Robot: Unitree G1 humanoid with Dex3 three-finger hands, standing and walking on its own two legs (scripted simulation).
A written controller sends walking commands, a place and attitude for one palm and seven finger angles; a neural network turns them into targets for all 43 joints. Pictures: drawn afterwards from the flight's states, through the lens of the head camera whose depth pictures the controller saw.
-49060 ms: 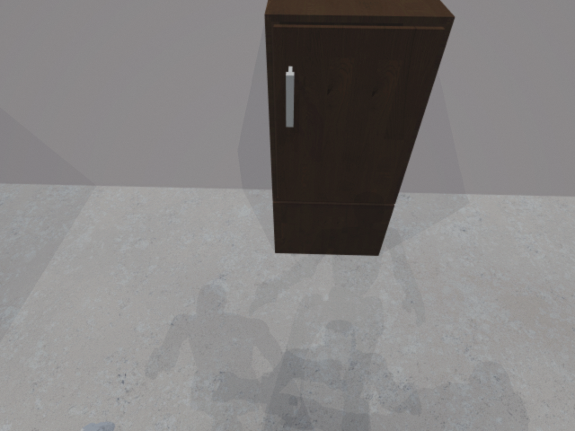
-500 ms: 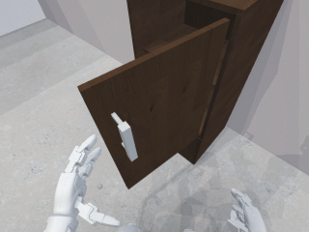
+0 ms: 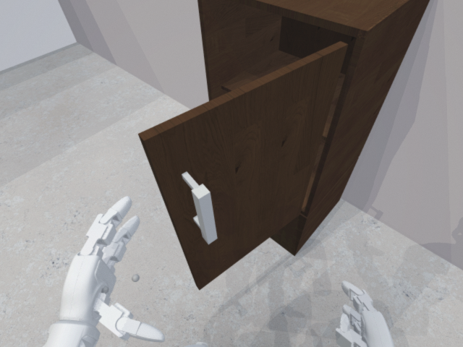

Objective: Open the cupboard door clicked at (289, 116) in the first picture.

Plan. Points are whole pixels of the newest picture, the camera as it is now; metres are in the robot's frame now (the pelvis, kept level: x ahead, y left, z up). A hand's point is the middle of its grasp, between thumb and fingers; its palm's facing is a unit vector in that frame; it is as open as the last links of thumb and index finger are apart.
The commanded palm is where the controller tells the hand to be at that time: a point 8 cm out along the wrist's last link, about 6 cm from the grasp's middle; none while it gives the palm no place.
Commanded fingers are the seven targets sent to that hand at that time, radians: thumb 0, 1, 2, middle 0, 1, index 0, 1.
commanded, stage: draw the hand back to the body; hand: left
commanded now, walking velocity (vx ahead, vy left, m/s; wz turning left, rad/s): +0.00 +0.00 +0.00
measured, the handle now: (199, 209) +0.34 +0.08 +0.06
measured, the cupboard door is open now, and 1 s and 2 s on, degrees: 80 80 80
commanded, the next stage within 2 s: step back with the hand held close in 1.30 s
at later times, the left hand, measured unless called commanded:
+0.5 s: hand (61, 261) +0.20 +0.23 +0.14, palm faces +0.25 -0.90 -0.36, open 14.1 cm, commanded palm +0.16 +0.28 +0.17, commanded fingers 0.00 0.20 0.60 -0.17 -0.30 -0.17 -0.30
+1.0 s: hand out of the picture +0.22 +0.29 +0.21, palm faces +0.44 -0.80 -0.41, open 8.3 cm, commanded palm +0.17 +0.32 +0.23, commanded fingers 0.00 0.90 0.90 -0.20 -0.30 -0.20 -0.30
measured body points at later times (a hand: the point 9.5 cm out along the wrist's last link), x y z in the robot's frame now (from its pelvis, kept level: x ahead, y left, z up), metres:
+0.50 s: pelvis +0.02 +0.02 +0.04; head +0.01 +0.00 +0.49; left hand +0.18 +0.27 +0.17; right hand +0.20 -0.20 -0.04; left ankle +0.01 +0.12 -0.68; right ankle -0.01 -0.09 -0.68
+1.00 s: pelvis +0.03 +0.02 +0.06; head +0.01 +0.00 +0.51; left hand +0.19 +0.33 +0.24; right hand +0.21 -0.20 -0.02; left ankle +0.01 +0.12 -0.68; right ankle -0.01 -0.09 -0.68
